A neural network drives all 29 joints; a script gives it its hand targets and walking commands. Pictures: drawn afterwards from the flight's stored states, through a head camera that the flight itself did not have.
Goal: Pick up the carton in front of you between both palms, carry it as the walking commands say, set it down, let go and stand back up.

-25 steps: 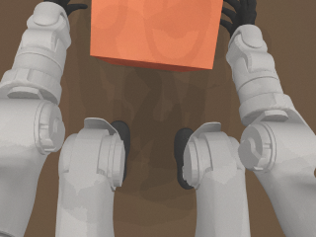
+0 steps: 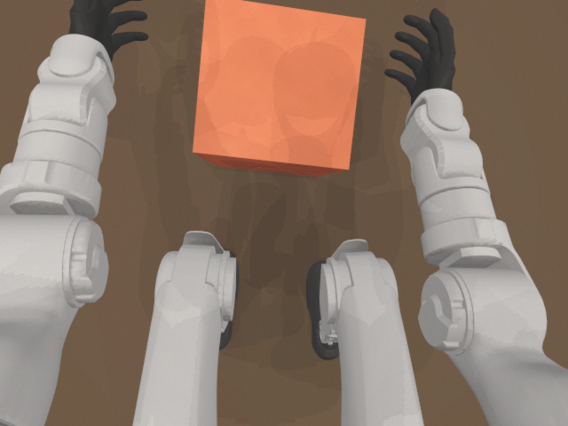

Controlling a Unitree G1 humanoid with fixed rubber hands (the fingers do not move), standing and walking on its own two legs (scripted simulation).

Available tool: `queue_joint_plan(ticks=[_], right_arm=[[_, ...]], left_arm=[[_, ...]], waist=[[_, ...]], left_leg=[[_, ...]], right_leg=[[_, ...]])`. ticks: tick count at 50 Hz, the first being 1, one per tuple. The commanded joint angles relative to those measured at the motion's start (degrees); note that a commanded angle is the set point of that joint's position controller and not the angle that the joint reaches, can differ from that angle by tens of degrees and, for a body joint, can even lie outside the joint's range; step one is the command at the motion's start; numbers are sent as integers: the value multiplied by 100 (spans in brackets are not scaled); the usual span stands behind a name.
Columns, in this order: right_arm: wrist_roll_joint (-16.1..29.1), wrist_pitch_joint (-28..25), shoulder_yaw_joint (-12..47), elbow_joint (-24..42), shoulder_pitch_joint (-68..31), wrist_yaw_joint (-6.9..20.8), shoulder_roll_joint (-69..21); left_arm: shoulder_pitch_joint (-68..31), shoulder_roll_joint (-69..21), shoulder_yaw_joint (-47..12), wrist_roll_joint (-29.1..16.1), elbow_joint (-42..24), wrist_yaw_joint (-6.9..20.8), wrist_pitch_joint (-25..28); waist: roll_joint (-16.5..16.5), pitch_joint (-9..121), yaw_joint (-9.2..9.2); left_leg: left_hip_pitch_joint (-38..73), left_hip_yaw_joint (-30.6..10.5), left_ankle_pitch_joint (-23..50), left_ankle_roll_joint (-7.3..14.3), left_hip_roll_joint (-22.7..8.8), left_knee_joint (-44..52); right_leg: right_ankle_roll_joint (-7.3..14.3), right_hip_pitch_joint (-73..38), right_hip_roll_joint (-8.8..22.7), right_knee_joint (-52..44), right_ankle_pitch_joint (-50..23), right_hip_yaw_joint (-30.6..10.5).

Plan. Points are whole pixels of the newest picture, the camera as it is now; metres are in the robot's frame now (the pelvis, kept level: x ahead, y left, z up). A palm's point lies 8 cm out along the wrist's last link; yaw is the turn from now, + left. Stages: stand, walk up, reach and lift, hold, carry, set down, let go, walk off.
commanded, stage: set down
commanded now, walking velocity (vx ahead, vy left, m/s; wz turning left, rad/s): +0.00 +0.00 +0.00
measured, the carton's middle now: (274, 107) +0.52 +0.03 -0.31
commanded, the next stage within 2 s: let go in 0.68 s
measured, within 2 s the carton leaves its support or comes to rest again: neither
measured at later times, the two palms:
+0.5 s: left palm out of the picture +0.53 +0.25 +0.03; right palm (536, 36) +0.51 -0.15 +0.03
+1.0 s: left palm out of the picture +0.45 +0.26 +0.14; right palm out of the picture +0.45 -0.17 +0.15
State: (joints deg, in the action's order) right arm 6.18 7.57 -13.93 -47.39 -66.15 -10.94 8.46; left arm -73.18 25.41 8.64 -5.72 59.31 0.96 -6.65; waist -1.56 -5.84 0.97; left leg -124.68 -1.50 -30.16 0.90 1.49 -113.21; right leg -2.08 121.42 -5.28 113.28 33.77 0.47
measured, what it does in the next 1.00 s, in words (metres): rises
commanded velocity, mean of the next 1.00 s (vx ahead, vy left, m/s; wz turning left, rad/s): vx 0.00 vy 0.00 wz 0.00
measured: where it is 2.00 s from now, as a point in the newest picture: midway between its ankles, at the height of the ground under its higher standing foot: (272, 321)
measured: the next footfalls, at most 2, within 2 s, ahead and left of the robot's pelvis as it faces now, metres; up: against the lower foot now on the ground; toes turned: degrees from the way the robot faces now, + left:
none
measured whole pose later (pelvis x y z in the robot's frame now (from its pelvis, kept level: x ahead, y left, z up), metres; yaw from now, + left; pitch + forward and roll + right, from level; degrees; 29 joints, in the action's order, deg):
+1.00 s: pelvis +0.07 +0.01 +0.26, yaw +4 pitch +38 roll -1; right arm -4.1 5.4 -12.1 -34.6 -30.8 0.0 7.5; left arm -37.2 13.8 14.3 5.3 40.9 1.3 -5.9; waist -0.4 4.9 1.5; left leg -74.8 -2.2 -16.6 1.3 3.0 -53.3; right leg -1.3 72.1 -2.0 53.7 19.7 -2.4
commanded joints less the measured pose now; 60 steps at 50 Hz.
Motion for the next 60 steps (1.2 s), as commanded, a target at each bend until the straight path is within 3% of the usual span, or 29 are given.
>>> queue_joint_plan(ticks=[1,16,25,36,44,50,60], right_arm=[[-119,-101,-137,497,-988,50,443],[-174,181,-164,1566,-496,141,452],[-364,103,-324,1427,-19,317,304],[-645,-90,-433,1243,440,531,180],[-1083,-232,-150,1587,2227,909,441],[-980,-397,215,2050,3394,1189,568],[-668,-783,644,1986,5635,1340,565]], left_arm=[[-1335,623,180,100,-466,68,109],[-999,722,412,286,-1353,231,-186],[-578,469,558,506,-1225,344,-130],[-103,192,803,878,-992,374,54],[1877,-401,792,1246,-1851,61,67],[3132,-599,522,993,-2826,11,273],[5660,-826,186,767,-2840,98,679]], waist=[[613,5705,-12],[768,7160,34],[793,6665,127],[694,6236,92],[648,6652,79],[499,5625,90],[339,4257,49]], left_leg=[[3752,177,1480,-64,27,1274],[5912,200,2408,-113,179,2692],[6630,63,2739,-134,175,3727],[7531,-69,3018,-125,116,5005],[9386,-253,4083,-178,70,5743],[9590,-201,3872,-154,24,6420],[10034,-193,4108,-112,-19,7214]], right_leg=[[-97,-2158,-65,-1279,-1203,431],[-169,-3284,-88,-2764,-1778,528],[-178,-3690,-37,-3874,-2005,410],[-217,-4519,65,-5154,-2257,288],[-77,-5455,52,-5901,-2732,257],[33,-6595,196,-6553,-2945,71],[49,-8391,337,-7348,-3761,-214]])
